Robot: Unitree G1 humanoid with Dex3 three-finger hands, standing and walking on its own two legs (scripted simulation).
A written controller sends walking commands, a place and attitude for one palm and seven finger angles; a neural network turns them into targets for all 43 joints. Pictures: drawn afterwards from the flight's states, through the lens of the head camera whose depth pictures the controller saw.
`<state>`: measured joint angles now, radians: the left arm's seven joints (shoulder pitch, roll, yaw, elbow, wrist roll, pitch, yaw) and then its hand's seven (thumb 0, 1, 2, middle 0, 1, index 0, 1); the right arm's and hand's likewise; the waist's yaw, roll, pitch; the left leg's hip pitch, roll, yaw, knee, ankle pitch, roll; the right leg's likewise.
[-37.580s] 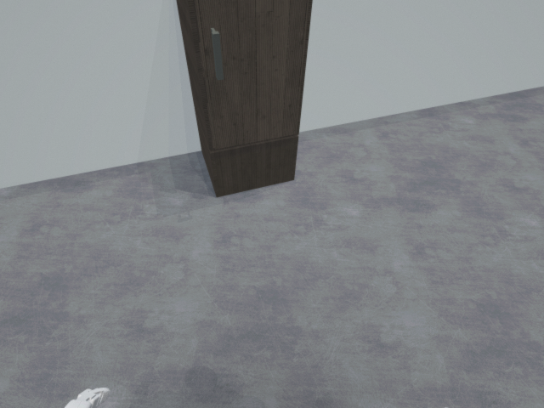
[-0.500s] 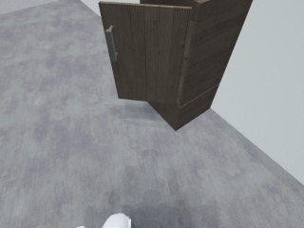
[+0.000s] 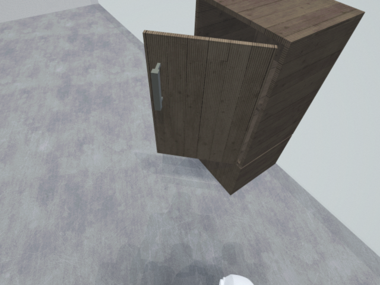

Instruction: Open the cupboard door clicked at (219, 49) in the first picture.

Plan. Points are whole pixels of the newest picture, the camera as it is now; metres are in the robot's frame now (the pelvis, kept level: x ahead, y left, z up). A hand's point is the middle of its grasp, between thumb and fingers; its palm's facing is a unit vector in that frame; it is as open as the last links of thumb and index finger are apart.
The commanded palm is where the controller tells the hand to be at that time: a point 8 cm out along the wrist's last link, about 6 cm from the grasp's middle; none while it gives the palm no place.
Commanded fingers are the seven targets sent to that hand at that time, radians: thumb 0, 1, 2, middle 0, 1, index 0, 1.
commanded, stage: take the last steps up to it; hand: left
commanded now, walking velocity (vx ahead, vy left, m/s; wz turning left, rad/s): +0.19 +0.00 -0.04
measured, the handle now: (158, 87) +0.70 +0.17 -0.02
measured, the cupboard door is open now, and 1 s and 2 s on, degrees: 46 46 46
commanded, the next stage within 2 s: come to a stop and stand still in 0.14 s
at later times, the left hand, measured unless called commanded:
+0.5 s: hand (133, 262) +0.19 +0.16 -0.17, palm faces +0.02 -0.97 -0.23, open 7.2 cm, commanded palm none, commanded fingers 0.00 0.90 0.90 -0.20 -0.30 -0.20 -0.30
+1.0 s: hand out of the picture +0.11 +0.16 -0.18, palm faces +0.00 -0.97 -0.22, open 7.4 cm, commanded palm none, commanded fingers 0.00 0.90 0.90 -0.20 -0.30 -0.20 -0.30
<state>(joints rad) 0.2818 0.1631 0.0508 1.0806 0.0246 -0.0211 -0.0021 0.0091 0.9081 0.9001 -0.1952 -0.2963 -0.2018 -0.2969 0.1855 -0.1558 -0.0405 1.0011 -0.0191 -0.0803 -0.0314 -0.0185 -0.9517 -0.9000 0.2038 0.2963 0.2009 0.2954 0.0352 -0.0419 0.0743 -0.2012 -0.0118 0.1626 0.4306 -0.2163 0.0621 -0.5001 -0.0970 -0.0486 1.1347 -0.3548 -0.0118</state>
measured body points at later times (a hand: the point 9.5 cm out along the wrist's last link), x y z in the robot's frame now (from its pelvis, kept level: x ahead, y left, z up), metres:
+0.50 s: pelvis +0.11 -0.03 +0.00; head +0.15 -0.03 +0.45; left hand +0.19 +0.21 -0.15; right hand +0.12 -0.25 -0.16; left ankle +0.13 +0.11 -0.71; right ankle +0.12 -0.12 -0.74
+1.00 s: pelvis +0.09 -0.03 +0.00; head +0.12 -0.03 +0.44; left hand +0.11 +0.21 -0.16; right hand +0.15 -0.26 -0.16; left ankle +0.15 +0.10 -0.74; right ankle +0.04 -0.14 -0.74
